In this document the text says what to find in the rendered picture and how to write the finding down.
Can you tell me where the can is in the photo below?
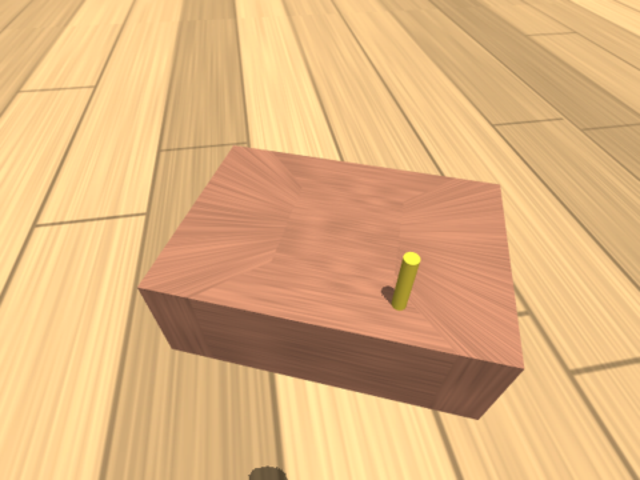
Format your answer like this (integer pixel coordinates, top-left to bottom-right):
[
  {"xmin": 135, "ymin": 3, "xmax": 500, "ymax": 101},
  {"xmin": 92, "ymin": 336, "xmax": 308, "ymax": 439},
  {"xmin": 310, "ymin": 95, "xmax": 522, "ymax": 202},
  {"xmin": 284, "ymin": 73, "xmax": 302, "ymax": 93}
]
[{"xmin": 391, "ymin": 252, "xmax": 421, "ymax": 311}]

